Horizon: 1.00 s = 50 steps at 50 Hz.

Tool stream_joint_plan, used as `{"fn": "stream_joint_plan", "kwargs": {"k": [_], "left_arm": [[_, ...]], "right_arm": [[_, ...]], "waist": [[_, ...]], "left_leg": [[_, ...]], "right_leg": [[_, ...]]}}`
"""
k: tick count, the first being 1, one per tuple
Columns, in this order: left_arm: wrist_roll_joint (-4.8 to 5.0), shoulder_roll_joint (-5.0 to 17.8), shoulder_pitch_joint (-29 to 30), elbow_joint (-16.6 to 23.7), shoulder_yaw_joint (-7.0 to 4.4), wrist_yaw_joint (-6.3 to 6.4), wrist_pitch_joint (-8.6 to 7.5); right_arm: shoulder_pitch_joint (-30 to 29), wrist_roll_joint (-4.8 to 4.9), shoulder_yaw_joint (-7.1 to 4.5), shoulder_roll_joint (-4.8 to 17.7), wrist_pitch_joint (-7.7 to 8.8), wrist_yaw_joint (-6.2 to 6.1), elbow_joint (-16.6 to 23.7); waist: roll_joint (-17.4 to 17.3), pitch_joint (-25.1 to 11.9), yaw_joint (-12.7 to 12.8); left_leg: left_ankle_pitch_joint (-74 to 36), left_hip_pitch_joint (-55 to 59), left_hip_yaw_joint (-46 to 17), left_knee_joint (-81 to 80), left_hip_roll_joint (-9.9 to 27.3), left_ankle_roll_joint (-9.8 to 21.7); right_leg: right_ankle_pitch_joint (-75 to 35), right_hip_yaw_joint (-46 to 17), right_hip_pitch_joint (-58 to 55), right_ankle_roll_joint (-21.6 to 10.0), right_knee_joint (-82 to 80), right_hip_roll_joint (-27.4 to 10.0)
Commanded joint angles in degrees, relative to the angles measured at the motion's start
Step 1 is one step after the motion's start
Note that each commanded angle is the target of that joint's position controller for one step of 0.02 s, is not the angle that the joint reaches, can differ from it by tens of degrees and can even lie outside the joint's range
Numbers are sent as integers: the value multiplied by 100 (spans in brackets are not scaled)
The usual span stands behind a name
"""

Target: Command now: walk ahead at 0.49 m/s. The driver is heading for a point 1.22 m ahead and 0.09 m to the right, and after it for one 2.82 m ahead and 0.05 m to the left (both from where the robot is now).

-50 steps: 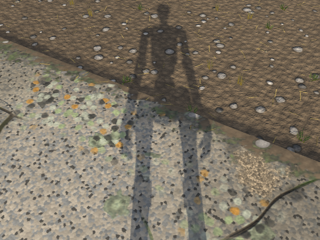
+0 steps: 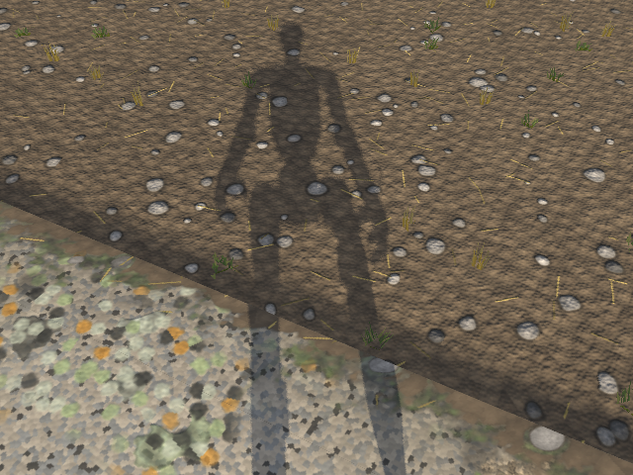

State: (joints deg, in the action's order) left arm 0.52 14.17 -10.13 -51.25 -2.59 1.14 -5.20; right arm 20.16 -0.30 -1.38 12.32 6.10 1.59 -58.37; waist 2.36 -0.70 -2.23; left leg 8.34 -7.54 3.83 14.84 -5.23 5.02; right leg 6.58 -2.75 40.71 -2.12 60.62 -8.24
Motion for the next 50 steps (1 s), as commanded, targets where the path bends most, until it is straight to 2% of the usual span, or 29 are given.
{"fn": "stream_joint_plan", "kwargs": {"k": [1,8,9,10,12,14,15,16,17,18,19,21,24,25,26,27,28,32,35,36,37,38,42,44,45,46,47,48,50], "left_arm": [[-33,207,70,281,-52,-14,-37],[77,134,1380,706,32,-234,-114],[-771,-85,843,449,183,-338,105],[-762,128,901,528,75,-359,185],[-472,393,1248,702,1,-372,175],[-238,699,516,518,-135,-291,75],[-244,881,-563,220,-148,-285,28],[-277,945,-2157,-154,-167,-250,66],[-169,1514,-2526,-545,-457,-199,69],[-158,1345,-1738,-341,-368,-202,15],[-446,561,-1535,-335,-183,-137,-97],[-448,-115,-789,-197,22,-77,-114],[-418,-84,-977,-231,18,-106,-193],[-35,580,-1122,-327,-137,-194,-197],[0,589,-1168,-349,-138,-225,-201],[-32,456,-1271,-391,-105,-231,-195],[-700,-322,-1407,-355,115,-295,-299],[-485,97,-1960,-595,85,-490,-288],[-495,82,-2385,-816,112,-517,-233],[113,440,-1968,-656,-47,-234,-129],[113,440,-2099,-691,-19,-145,-104],[-631,-136,-2611,-1001,202,-372,-151],[-435,396,-2245,-926,-52,-398,-95],[-596,67,-2594,-882,9,-393,-93],[149,165,-2370,-745,-74,-95,8],[107,202,-2199,-675,-94,-37,-39],[-508,-352,-1847,-465,83,-408,-115],[-523,-48,-1008,-327,-55,-393,-191],[-553,-209,-1097,-277,-18,-270,-204]], "right_arm": [[-141,29,-131,806,59,-127,332],[643,129,-174,934,-87,-192,63],[1153,-687,168,51,82,112,-273],[1083,-549,78,243,124,221,-258],[605,-377,-48,839,65,252,-96],[641,-463,-91,1020,15,231,-96],[1339,-537,50,490,47,192,-89],[1700,-580,206,134,113,321,19],[409,154,-175,967,-35,-81,202],[124,117,-119,749,-18,-179,433],[168,-412,-15,465,46,-1,322],[-231,-520,43,74,54,24,473],[-101,-397,22,-14,-17,145,419],[-147,-28,-132,457,-210,58,542],[-290,-47,-106,381,-301,29,621],[-509,-81,-66,252,-351,23,715],[-746,-554,161,-351,-306,173,682],[-1518,-396,29,116,-296,213,935],[-1916,-377,-14,192,-363,181,1063],[-2270,40,-80,398,-314,92,1246],[-2459,61,-53,292,-303,55,1324],[-2348,-360,68,-51,-360,111,1237],[-2309,-233,-183,435,-254,102,1281],[-1052,-95,-295,705,-135,55,949],[871,-221,-496,1106,-126,-69,356],[1334,-30,-581,1324,-161,-82,221],[1245,-429,-328,775,57,-20,188],[336,-398,-339,527,166,-38,266],[-60,-288,-207,38,117,-126,261]], "waist": [[-422,401,181],[-501,615,-251],[-764,396,-83],[-759,535,-73],[-521,336,84],[-446,-249,467],[229,-1577,505],[1363,-2603,1030],[311,-1052,1186],[95,-434,770],[573,-471,901],[204,214,466],[61,273,229],[-213,313,-61],[-102,359,-73],[58,415,-17],[367,356,293],[109,456,424],[93,593,527],[50,733,488],[183,731,617],[205,641,588],[25,401,296],[-277,-991,7],[-529,-1118,-645],[-1085,-1529,-771],[-1296,-1244,-691],[-998,436,-510],[-381,175,-99]], "left_leg": [[-752,-413,-1079,-936,1595,858],[-724,711,-936,-597,1822,678],[-1114,1485,-1137,-583,2069,948],[-1396,1823,-1112,-511,2152,946],[-2076,1574,-927,-274,2094,815],[-3600,910,-444,818,1535,406],[-2512,-303,-182,2392,935,19],[1122,-2422,-216,4150,-47,-361],[2398,-3154,-309,5718,260,-295],[1862,-3111,-669,5895,563,-150],[1587,-2865,-1250,5898,903,47],[823,-2897,-1065,5457,1158,201],[430,-2911,-890,4902,1177,162],[199,-2595,-385,4753,1092,-91],[-3,-2573,-337,4488,1129,-220],[-217,-2591,-268,4183,1156,-297],[-1001,-3012,-632,3685,1339,-189],[-1491,-3028,-438,2434,1068,-167],[-1439,-3399,-491,1970,1017,-144],[-1270,-2917,120,2023,833,-229],[-1101,-2568,131,1970,793,-255],[-1240,-2760,-619,1849,1036,-113],[-656,-2034,30,1097,565,273],[-1567,1153,-206,2068,674,885],[-1000,2613,-2033,1892,1955,1147],[-774,2636,-3863,756,2743,1373],[1634,2421,-3879,-80,2336,1239],[1726,1201,-3086,-196,2163,1085],[503,526,-2453,-456,2056,1199]], "right_leg": [[-951,-3,125,90,-1013,-96],[-1056,224,8,59,-2750,268],[-1063,-77,136,-114,-2996,146],[-611,26,202,-221,-3117,243],[-395,426,-804,-411,-3298,543],[-840,634,-2865,-684,-3107,856],[-2054,-36,-5401,-1396,-2443,223],[-713,-2814,-7715,-2424,-3666,-1179],[-1034,-3087,-6237,-1666,-3976,-1502],[-1508,-2430,-5206,-1263,-4045,-1264],[369,-2182,-4620,-1395,-4697,-994],[593,-1555,-3649,-1314,-5148,-744],[244,-944,-3413,-1278,-5491,-479],[-942,-693,-3038,-957,-5383,-448],[-1361,-375,-2843,-917,-5376,-366],[-1411,-180,-2754,-885,-5369,-252],[-1010,-212,-3101,-1276,-5438,-281],[-1432,-233,-3473,-1517,-5420,-440],[-1741,-262,-4305,-1470,-5334,-632],[-1394,157,-3928,-881,-5194,-242],[-1160,89,-3714,-804,-5208,-251],[-1386,-364,-4149,-1195,-5301,-791],[-3124,16,-5062,-1003,-4593,-672],[-3314,511,-3683,-390,-2867,154],[-873,893,-1641,-87,-561,670],[2431,468,-1051,-33,1144,1233],[2237,-973,-451,-426,1176,1014],[1759,-561,254,-484,1226,649],[1344,-440,-400,-563,717,242]]}}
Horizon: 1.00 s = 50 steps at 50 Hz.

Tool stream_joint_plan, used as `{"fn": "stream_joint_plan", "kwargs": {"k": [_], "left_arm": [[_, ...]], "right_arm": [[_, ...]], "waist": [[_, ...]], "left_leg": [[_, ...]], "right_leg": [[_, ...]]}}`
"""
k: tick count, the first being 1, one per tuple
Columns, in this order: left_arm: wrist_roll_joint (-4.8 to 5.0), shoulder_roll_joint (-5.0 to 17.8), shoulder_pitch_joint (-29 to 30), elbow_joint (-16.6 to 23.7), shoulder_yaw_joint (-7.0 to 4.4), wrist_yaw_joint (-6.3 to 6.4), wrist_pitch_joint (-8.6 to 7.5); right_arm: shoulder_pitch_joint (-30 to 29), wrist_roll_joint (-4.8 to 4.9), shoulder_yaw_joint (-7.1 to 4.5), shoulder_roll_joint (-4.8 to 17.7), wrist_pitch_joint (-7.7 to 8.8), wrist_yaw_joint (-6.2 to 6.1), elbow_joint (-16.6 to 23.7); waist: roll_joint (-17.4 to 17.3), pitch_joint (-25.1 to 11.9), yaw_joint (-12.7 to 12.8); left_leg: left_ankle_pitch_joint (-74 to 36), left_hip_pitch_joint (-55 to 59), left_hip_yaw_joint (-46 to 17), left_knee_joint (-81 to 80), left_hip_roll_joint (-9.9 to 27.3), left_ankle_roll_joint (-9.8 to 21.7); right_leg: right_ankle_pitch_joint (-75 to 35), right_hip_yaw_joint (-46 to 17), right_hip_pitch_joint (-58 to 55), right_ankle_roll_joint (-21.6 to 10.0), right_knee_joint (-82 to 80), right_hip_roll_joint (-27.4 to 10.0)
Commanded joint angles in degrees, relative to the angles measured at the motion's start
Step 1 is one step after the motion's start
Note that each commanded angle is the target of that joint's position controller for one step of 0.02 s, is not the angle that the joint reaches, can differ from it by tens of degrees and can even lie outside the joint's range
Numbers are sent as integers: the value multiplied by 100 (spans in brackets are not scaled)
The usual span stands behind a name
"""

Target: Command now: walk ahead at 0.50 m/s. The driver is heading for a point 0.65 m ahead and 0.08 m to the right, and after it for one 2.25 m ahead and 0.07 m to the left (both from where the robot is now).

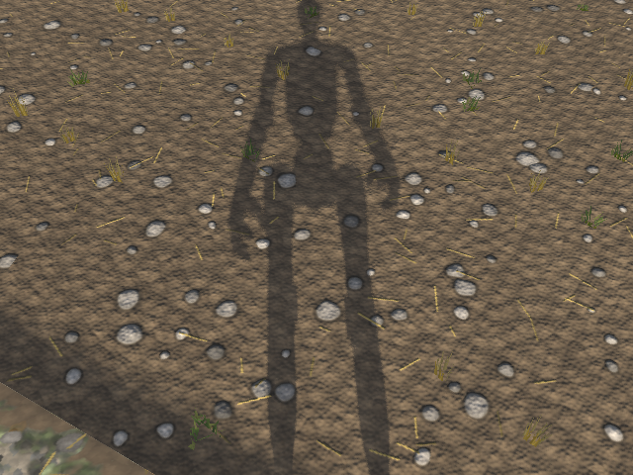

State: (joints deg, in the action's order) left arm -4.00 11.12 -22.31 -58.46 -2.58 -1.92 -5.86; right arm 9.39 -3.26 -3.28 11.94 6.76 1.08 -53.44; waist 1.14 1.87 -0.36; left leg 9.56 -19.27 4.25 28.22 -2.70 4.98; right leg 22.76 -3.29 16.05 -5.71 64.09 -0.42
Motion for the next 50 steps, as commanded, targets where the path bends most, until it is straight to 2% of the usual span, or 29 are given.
{"fn": "stream_joint_plan", "kwargs": {"k": [1,5,6,7,8,9,10,13,15,16,17,18,20,23,25,26,27,28,29,30,31,32,34,36,38,40,43,47,50], "left_arm": [[-87,-154,93,444,50,64,-96],[-56,21,713,644,2,-35,72],[292,321,951,933,-53,8,194],[287,255,731,792,-44,12,282],[338,242,931,898,-54,4,291],[-265,-260,994,866,150,-129,175],[-260,-51,1103,869,70,-132,123],[-57,21,1843,1123,96,-90,106],[-98,33,2126,1212,115,-89,179],[371,608,2653,1596,-90,-109,210],[420,558,2723,1632,-95,-126,245],[-170,-96,2385,1431,184,-94,257],[-251,-109,2976,1581,179,-105,286],[-145,-74,3226,1684,222,-170,304],[-152,264,3158,1591,155,-146,337],[1024,821,2642,1500,-93,-112,216],[1036,986,1529,1130,-193,-54,123],[834,1039,187,686,-259,-22,98],[579,1176,-1036,282,-272,-40,78],[544,1172,-1332,262,-208,-73,69],[588,1407,-1329,204,-316,-76,111],[560,1207,-807,181,-254,-10,175],[462,698,390,367,-44,121,202],[355,588,1036,412,46,42,119],[401,582,1273,363,81,120,15],[340,784,1080,365,29,274,-11],[582,1268,707,316,-158,363,-31],[640,1145,41,118,-245,293,123],[512,1006,-50,143,-199,243,231]], "right_arm": [[911,26,31,-54,49,-102,-225],[1161,-33,49,36,160,10,-246],[982,415,-148,829,78,-73,-203],[1120,398,-168,879,48,-77,-278],[1274,412,-89,574,52,-77,-339],[1997,-396,170,-284,209,6,-565],[2265,-407,143,-255,217,31,-680],[2666,-214,164,-66,120,142,-872],[3081,-205,279,-313,55,170,-1005],[2167,491,48,368,5,-154,-552],[2140,440,60,433,-7,-262,-553],[3282,-325,400,-432,89,-65,-1076],[3891,-79,383,-476,88,-95,-1230],[3803,-11,360,-176,-4,-58,-1161],[3546,32,334,-19,-58,-78,-1044],[2237,543,-10,754,-214,-286,-679],[2237,535,8,737,-244,-337,-644],[2479,502,65,397,-210,-328,-803],[2939,553,161,-270,-78,-258,-996],[3428,821,208,-84,134,-158,-969],[3034,962,167,43,221,-149,-561],[2256,958,178,-10,175,-206,-197],[1527,616,124,-93,-62,-369,75],[1475,533,133,-359,-277,-362,255],[897,522,47,-115,-255,-402,609],[655,293,-26,55,-141,-339,590],[-134,455,3,107,-163,-155,853],[-980,404,-52,417,-167,-34,1146],[171,386,-291,861,-141,-28,842]], "waist": [[-198,-51,-65],[-256,71,-24],[-197,136,271],[-373,-121,326],[-313,-15,271],[-507,153,-141],[-391,253,-211],[-302,264,-410],[-218,566,-553],[-364,491,-407],[-295,509,-419],[9,713,-652],[-30,938,-1047],[-128,952,-1037],[-34,968,-905],[-288,1083,-467],[194,170,63],[245,-591,514],[1559,-1696,818],[1810,-2889,944],[1768,-3310,998],[881,-2558,755],[-499,-1287,201],[-434,-384,-351],[199,508,-477],[242,166,-394],[295,-13,-184],[-4,291,182],[-13,-567,-333]], "left_leg": [[-260,1281,-2177,-1915,1734,1144],[-1405,850,-1145,-2094,1314,1050],[-2483,107,-850,-1997,1189,731],[-2996,180,-690,-1755,1264,654],[-2600,175,-490,-1709,1018,550],[-1787,920,-827,-1351,1165,955],[-1566,1695,-1065,-1163,1354,1093],[-1107,1577,-1114,-939,1311,1095],[-851,1734,-1368,-731,1493,1128],[-20,784,-1269,-593,1270,760],[186,598,-1333,-414,1311,728],[-66,1743,-1640,-243,1614,953],[-229,2655,-1672,-13,1439,874],[-327,1725,-1608,97,1250,755],[-300,1677,-1622,305,1175,526],[-1218,845,-1511,1319,1167,463],[-2044,846,-1167,2550,887,305],[-1300,-122,-821,4160,604,5],[3139,-2121,-443,7089,-240,-407],[3753,-3035,-1431,8509,-217,-440],[3406,-3724,-1485,8786,1,-507],[2738,-4271,-888,8403,466,-561],[2040,-3721,-475,8144,744,-654],[1858,-3212,-825,7329,1166,-470],[551,-2700,-873,4718,1244,-363],[-1268,-1194,-592,2558,1001,-381],[-1670,-936,-657,1229,831,-466],[-992,-1506,-520,413,732,-192],[-570,347,-229,342,434,89]], "right_leg": [[-537,-359,1736,-148,133,-703],[-1487,38,1798,192,-1149,-689],[-1993,576,974,416,-1356,-399],[-2362,493,765,449,-1090,-433],[-3020,481,926,402,-1475,-418],[-3929,-335,1960,334,-1810,-783],[-4129,-385,2776,319,-2292,-723],[-4832,-191,2563,311,-3174,-701],[-4611,-197,2890,321,-3238,-805],[-4502,207,1995,320,-3072,-548],[-4572,101,1775,313,-2886,-565],[-4579,-489,2903,276,-3245,-993],[-4113,-95,3384,309,-4223,-885],[-4204,158,2028,306,-4204,-826],[-3939,86,1525,211,-4453,-869],[-3166,33,856,278,-4096,-450],[-3673,357,-458,198,-4191,-264],[-4977,453,-2294,162,-3897,-464],[-7529,-307,-4711,-368,-2589,-1563],[-7989,-1643,-5727,-1147,-2195,-2288],[-5339,-2724,-5727,-1796,-3137,-2707],[-3205,-2806,-4780,-1721,-3952,-2604],[-3115,-2270,-2074,-1518,-4457,-2384],[-2442,-1881,-56,-1247,-4861,-2244],[-1669,-714,1229,-693,-5526,-1309],[-2449,96,1635,-534,-5395,-710],[-2345,-204,568,-654,-5685,-1160],[-2098,-383,-901,-470,-5243,-1483],[-3466,70,-964,-145,-3466,-933]]}}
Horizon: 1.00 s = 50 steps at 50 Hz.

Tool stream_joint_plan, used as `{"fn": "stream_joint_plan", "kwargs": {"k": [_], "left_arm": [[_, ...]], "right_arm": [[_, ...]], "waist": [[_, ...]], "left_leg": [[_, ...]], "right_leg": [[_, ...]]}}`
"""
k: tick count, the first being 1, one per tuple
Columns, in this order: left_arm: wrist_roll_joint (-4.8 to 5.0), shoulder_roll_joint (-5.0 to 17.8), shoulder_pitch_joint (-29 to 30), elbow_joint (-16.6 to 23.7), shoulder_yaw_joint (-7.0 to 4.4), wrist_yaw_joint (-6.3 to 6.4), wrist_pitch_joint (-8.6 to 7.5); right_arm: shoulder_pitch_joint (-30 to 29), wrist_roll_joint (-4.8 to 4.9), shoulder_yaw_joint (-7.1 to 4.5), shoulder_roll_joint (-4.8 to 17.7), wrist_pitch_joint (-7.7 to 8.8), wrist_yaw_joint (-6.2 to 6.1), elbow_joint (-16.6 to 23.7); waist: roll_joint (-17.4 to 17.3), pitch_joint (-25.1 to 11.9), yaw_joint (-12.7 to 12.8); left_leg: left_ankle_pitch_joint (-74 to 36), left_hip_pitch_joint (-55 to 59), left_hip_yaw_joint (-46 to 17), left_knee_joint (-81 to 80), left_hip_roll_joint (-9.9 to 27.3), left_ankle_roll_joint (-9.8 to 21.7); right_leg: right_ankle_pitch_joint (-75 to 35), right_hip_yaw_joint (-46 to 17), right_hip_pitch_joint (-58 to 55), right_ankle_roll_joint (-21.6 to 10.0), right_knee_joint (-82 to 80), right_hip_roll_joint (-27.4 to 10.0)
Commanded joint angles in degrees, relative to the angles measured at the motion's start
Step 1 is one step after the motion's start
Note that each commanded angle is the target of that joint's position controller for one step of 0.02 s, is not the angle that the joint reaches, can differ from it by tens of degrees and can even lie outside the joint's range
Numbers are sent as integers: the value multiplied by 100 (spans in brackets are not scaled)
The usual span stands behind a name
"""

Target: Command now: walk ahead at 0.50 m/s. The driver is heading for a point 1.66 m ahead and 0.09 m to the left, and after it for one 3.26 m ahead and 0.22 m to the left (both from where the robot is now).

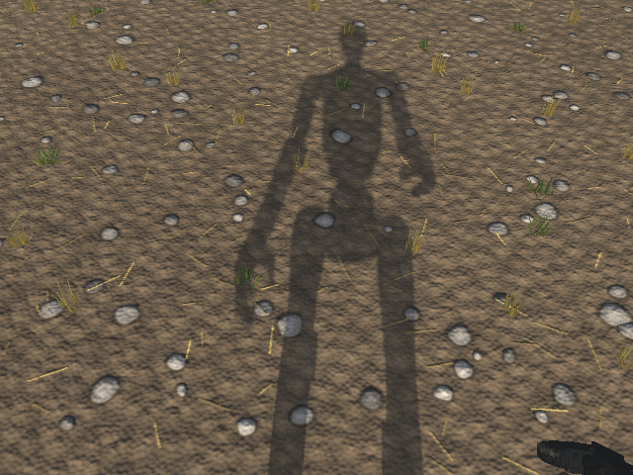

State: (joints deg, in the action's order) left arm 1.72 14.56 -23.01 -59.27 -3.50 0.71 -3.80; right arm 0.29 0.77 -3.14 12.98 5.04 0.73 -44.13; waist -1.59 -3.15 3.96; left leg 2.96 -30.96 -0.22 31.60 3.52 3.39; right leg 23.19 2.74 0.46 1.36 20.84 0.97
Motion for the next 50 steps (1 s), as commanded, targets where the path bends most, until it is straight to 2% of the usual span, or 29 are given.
{"fn": "stream_joint_plan", "kwargs": {"k": [1,2,3,4,5,6,7,8,10,13,18,23,25,27,28,29,30,31,32,33,34,35,36,37,39,42,45,47,50], "left_arm": [[-179,360,-122,369,1,-27,-6],[-144,-121,-440,422,164,-78,-147],[-29,446,-136,400,5,-106,-248],[50,681,461,595,-62,-98,-283],[-4,657,796,686,-73,-39,-256],[-85,564,882,718,-93,2,-216],[-101,489,752,699,-113,23,-150],[-80,399,644,656,-120,27,-89],[-109,297,710,661,-131,27,-39],[-155,278,1353,869,-152,21,-39],[-112,136,2215,1118,-92,-67,-59],[-45,156,2983,1384,-29,-200,-115],[-39,220,3015,1458,-32,-264,-167],[-58,428,2508,1358,-127,-277,-203],[-87,630,1706,1107,-250,-260,-214],[-132,996,544,807,-395,-222,-222],[-194,1564,-275,661,-530,-196,-181],[-141,1173,-326,633,-380,-210,-154],[-103,833,210,718,-268,-207,-162],[-110,631,753,869,-202,-205,-164],[-155,458,1129,917,-147,-231,-173],[-205,304,1287,925,-103,-248,-204],[-215,255,1285,874,-88,-261,-214],[-201,308,1190,813,-102,-251,-228],[-199,506,975,710,-142,-188,-248],[-173,594,662,604,-150,-82,-213],[-138,642,425,529,-146,-49,-192],[-106,666,201,436,-149,-43,-181],[-83,699,-101,267,-171,-33,-113]], "right_arm": [[2178,-48,-441,1264,41,4,-307],[2827,3,-519,1633,23,65,-554],[2861,4,-399,1227,43,67,-523],[2227,-11,-321,1067,59,42,-405],[1621,-53,-255,922,66,34,-271],[1272,-101,-228,785,87,48,-244],[1118,-131,-191,619,109,58,-268],[1146,-115,-173,522,122,64,-333],[1422,-71,-201,619,157,17,-484],[1811,-56,-219,713,131,-91,-686],[2200,-3,-204,738,78,-157,-931],[2570,23,-234,789,7,-166,-1233],[2575,40,-264,850,-27,-176,-1307],[2349,56,-296,961,-64,-182,-1297],[2213,74,-269,909,-81,-183,-1268],[2092,24,-201,766,-77,-175,-1152],[2690,-22,-4,171,28,-112,-1077],[2670,39,-14,289,184,-54,-1175],[2135,174,-146,738,261,-38,-1030],[1702,183,-161,809,274,-72,-919],[1476,105,-189,746,238,-127,-881],[1529,53,-231,667,157,-174,-891],[1647,52,-222,524,79,-183,-903],[1708,51,-215,401,24,-193,-914],[1472,19,-228,386,-35,-208,-820],[831,-42,-226,391,-37,-181,-616],[243,-21,-168,297,-12,-107,-468],[-133,10,-129,285,-2,-56,-372],[-597,50,-82,320,25,42,-199]], "waist": [[-388,-978,-1024],[-1872,-1779,-1000],[-1247,-1714,-1091],[-806,-905,-981],[-256,-459,-769],[-157,-252,-558],[-269,-202,-343],[-321,-179,-261],[-243,-95,-230],[-109,144,-360],[-252,413,-605],[-274,758,-857],[-359,773,-793],[-486,471,-448],[-443,33,-54],[-176,-747,383],[1163,-1695,295],[1506,-2112,282],[1218,-1223,218],[821,-654,69],[482,-237,-117],[551,-77,-324],[646,-33,-431],[640,30,-484],[548,220,-508],[473,390,-376],[510,519,-211],[489,633,-77],[486,813,62]], "left_leg": [[-499,3525,-990,265,796,738],[775,5118,-3564,-825,1816,1476],[1639,5132,-4103,-1220,1794,1344],[1478,4327,-3373,-1310,1686,1099],[884,3389,-2695,-1440,1491,998],[372,2678,-2277,-1611,1331,956],[199,2275,-1943,-1777,1146,885],[170,2097,-1704,-1935,1041,875],[-150,2107,-1395,-2146,1005,945],[-536,2371,-1103,-2315,1022,950],[-513,2460,-494,-2380,777,745],[-501,3114,-434,-2147,1007,732],[-876,3376,-471,-1888,1153,677],[-2208,3399,-374,-1294,1119,540],[-3024,3221,-168,-464,872,413],[-2467,2235,61,976,579,216],[128,-157,293,3398,-358,-229],[2914,-913,-593,4325,-586,-172],[2639,-1463,-662,4691,-206,-67],[2079,-1397,-467,4491,113,-7],[1667,-1122,-364,4090,305,-12],[1396,-757,-404,3743,480,-7],[1265,-484,-401,3570,531,-14],[1203,-411,-368,3396,557,-37],[815,-675,-320,2945,583,-131],[-104,-1072,-278,1931,553,-251],[-874,-833,-114,921,369,-249],[-1053,-729,-16,462,255,-240],[-809,-886,-5,42,173,-184]], "right_leg": [[-2522,-107,1986,-571,2844,-583],[648,-214,3891,-283,4804,256],[900,-956,4599,-378,5572,32],[351,-834,4982,-473,5639,-242],[-251,-695,4733,-492,5348,-537],[-611,-684,4354,-479,4983,-713],[-779,-730,3965,-481,4711,-849],[-874,-715,3750,-481,4512,-870],[-1206,-670,3852,-454,4125,-878],[-1934,-651,4349,-325,3233,-868],[-2979,-441,4054,-280,1812,-653],[-2663,-283,4052,-372,1092,-505],[-2198,-227,3878,-518,915,-447],[-1852,-12,2907,-690,720,-186],[-1951,140,1791,-828,610,4],[-2231,-476,-36,-1134,867,-539],[-1533,-3021,-2423,-2055,559,-2065],[-1036,-4487,-2617,-2229,-278,-2399],[-849,-3643,-1919,-1895,-336,-2169],[-1159,-2825,-990,-1682,-467,-1939],[-1590,-2273,-97,-1560,-683,-1707],[-1846,-1876,436,-1441,-866,-1495],[-1893,-1701,751,-1428,-1021,-1413],[-2025,-1565,909,-1467,-1137,-1378],[-2344,-1334,997,-1520,-1303,-1375],[-2705,-1055,796,-1437,-1373,-1315],[-2679,-718,772,-1274,-1416,-1143],[-2508,-652,598,-1242,-1430,-1150],[-2536,-680,-2,-1256,-1239,-1374]]}}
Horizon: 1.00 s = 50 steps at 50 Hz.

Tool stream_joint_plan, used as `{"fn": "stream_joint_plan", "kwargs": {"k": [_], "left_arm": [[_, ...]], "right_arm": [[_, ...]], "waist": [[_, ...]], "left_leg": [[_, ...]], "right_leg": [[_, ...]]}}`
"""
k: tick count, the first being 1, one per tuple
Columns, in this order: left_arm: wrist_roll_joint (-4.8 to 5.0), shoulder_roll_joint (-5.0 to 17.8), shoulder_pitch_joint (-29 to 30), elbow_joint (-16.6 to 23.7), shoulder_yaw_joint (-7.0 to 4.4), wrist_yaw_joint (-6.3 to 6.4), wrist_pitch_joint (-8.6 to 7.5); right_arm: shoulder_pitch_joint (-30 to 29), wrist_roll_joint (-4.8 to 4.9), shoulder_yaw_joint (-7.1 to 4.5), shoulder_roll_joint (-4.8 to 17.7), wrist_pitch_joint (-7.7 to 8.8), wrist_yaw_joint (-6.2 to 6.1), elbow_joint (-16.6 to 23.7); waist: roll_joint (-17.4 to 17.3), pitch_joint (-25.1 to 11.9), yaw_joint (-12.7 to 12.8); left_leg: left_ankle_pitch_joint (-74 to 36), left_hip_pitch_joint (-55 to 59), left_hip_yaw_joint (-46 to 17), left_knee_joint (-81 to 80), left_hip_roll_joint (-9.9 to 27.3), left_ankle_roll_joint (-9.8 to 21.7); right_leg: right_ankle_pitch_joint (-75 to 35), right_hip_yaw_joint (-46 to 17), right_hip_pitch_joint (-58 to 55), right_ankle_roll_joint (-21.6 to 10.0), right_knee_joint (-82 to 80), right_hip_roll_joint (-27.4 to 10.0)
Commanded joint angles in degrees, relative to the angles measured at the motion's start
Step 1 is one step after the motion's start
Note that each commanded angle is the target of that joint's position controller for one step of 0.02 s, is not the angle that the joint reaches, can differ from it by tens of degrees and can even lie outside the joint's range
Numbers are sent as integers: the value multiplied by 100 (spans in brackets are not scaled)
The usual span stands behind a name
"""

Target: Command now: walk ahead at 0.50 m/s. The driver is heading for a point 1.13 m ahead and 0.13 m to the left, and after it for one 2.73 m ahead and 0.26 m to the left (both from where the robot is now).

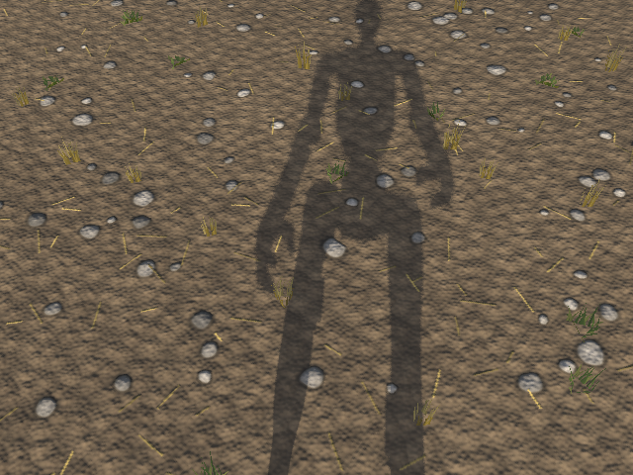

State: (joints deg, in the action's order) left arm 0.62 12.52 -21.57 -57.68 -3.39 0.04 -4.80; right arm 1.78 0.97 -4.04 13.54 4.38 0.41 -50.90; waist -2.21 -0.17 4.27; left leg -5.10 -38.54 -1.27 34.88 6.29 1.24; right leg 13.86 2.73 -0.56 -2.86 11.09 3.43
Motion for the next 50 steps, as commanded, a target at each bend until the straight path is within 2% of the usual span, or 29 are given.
{"fn": "stream_joint_plan", "kwargs": {"k": [1,2,4,5,6,7,8,9,10,11,12,14,15,17,19,22,26,30,31,32,33,34,35,37,38,41,44,47,50], "left_arm": [[34,931,-294,65,-198,48,15],[38,970,-295,41,-219,64,38],[15,1028,-101,55,-242,96,105],[23,1046,35,88,-242,107,140],[2,928,46,142,-193,112,154],[-142,630,-178,283,-78,107,116],[-85,61,-1002,68,109,48,29],[42,674,-722,-17,-53,28,-22],[149,811,-130,176,-100,49,-20],[101,774,205,242,-100,105,24],[30,744,317,257,-145,163,108],[-20,428,46,188,-124,201,292],[-24,303,-26,176,-103,220,349],[-49,306,140,229,-94,268,419],[-62,403,394,263,-100,273,485],[-3,664,1037,457,-165,231,487],[9,609,1410,489,-185,140,257],[-9,480,748,76,-217,88,139],[-11,587,341,-60,-248,96,131],[-18,877,-252,-185,-289,119,112],[-9,1506,-454,-216,-427,95,111],[-67,1177,-334,-166,-339,82,9],[-88,918,-56,-70,-259,70,-69],[-9,892,335,88,-228,26,-114],[-31,773,337,86,-180,28,-114],[-61,761,59,-3,-156,64,-102],[-45,832,-153,-47,-154,97,-88],[-5,877,-452,-155,-169,102,-62],[50,926,-555,-248,-208,106,-3]], "right_arm": [[-853,37,16,292,108,109,544],[-879,42,13,341,127,146,589],[-494,-16,-50,525,168,175,518],[101,-70,-136,691,191,169,339],[928,-141,-251,988,218,149,78],[1769,-284,-332,1441,222,106,-88],[1961,-201,-285,1464,165,136,-189],[1958,-115,-189,1083,105,132,-136],[1324,-74,-120,918,93,101,-42],[835,-104,-49,752,91,84,35],[539,-132,11,563,95,75,53],[329,-266,83,381,96,91,-25],[262,-301,86,423,99,87,-59],[150,-307,69,564,80,36,-98],[264,-231,30,733,16,-22,-164],[606,-90,-109,1146,-99,-111,-247],[959,-19,-133,1035,-106,-216,-333],[704,97,-109,885,-184,-201,-257],[540,77,-42,659,-180,-183,-181],[294,-5,70,247,-149,-139,-27],[222,-4,50,289,-43,-140,194],[1,26,-41,685,53,-100,197],[70,107,-80,788,90,-31,160],[122,55,-98,759,97,-7,51],[37,30,-104,710,89,-1,55],[-155,-21,-67,464,45,12,67],[-650,14,9,285,15,48,200],[-1069,55,57,285,12,121,336],[-1248,81,64,384,46,208,478]], "waist": [[559,548,31],[582,542,-14],[722,289,-289],[781,-98,-613],[634,-673,-937],[-212,-1635,-997],[-1453,-2596,-774],[-695,-2598,-955],[-532,-1684,-821],[-98,-1139,-647],[9,-808,-470],[-225,-730,-163],[-324,-696,-69],[-420,-707,-19],[-411,-797,-143],[-569,-325,-450],[-329,-26,-547],[-139,-136,-100],[78,-188,55],[1044,-317,189],[2062,54,173],[1446,208,169],[1161,224,-19],[923,279,-182],[824,282,-221],[794,257,-189],[798,404,-47],[826,592,98],[870,729,47]], "left_leg": [[167,-178,79,-394,-114,83],[369,-143,77,-479,-137,150],[689,603,220,-696,-388,298],[507,1476,389,-835,-613,411],[-585,2790,322,-832,-514,584],[-2697,4939,-1005,-303,763,1100],[-3477,6379,-2917,-630,1989,2062],[-2917,5932,-2769,-808,1677,1833],[-2816,5097,-1929,-945,1461,1590],[-2669,4202,-1454,-1175,1195,1428],[-2462,3439,-1143,-1410,1023,1341],[-2325,2453,-722,-1722,790,1284],[-2368,2196,-512,-1807,708,1314],[-2183,2001,-266,-1885,597,1301],[-783,2020,-310,-2093,588,1245],[2749,2172,-1073,-2773,814,1211],[3218,2851,-1427,-2817,1009,1139],[3245,2106,-794,-2201,441,854],[3106,1659,-527,-1582,187,668],[2967,751,230,178,-401,291],[3623,-873,551,1120,-927,174],[3498,-1251,-6,1958,-510,202],[2934,-1439,-209,2214,-317,257],[2175,-1364,-149,2144,-88,211],[1825,-1141,-140,1955,-25,152],[1029,-641,102,1374,-120,-27],[437,-111,264,457,-249,-61],[288,111,355,-92,-322,-14],[623,180,317,-410,-322,166]], "right_leg": [[-1707,-708,-120,-819,-154,-1721],[-1893,-735,-299,-785,-28,-1822],[-3422,-638,-441,-594,603,-1756],[-4434,-508,-405,-449,1280,-1563],[-4436,-301,28,-209,2329,-1198],[-2223,-68,1649,124,4232,-652],[2477,-475,3182,398,6037,183],[2507,-1201,3337,355,6535,-49],[2153,-949,3712,337,6446,-334],[1728,-728,3612,371,6103,-609],[1443,-672,3314,393,5740,-784],[1057,-641,2370,405,5164,-897],[946,-577,2149,429,4783,-881],[633,-497,1901,459,3948,-844],[169,-428,1728,447,3408,-819],[176,-330,2333,316,3212,-772],[449,-335,2823,119,2734,-833],[1,106,1127,-94,1400,-471],[188,-276,552,-222,1144,-752],[534,-1595,-206,-518,529,-1714],[1321,-3209,-651,-1166,-18,-2541],[1529,-3419,-564,-1274,-57,-2644],[1474,-3024,-555,-1069,-50,-2430],[780,-2370,-341,-820,-236,-2178],[221,-2034,-168,-749,-318,-2051],[-1073,-1216,120,-700,-377,-1710],[-1348,-758,410,-631,-444,-1523],[-1299,-649,275,-651,-432,-1621],[-1640,-662,-149,-621,-224,-1880]]}}
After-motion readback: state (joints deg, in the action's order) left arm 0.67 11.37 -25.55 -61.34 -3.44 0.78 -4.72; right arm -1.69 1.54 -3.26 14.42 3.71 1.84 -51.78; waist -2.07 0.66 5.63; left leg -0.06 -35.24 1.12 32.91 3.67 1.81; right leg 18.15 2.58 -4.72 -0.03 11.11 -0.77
